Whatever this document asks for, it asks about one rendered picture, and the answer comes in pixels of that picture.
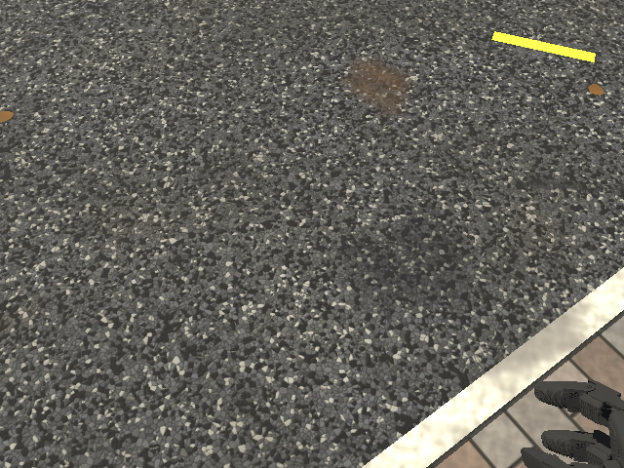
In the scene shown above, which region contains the robot right hand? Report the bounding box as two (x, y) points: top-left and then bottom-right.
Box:
(521, 379), (624, 468)

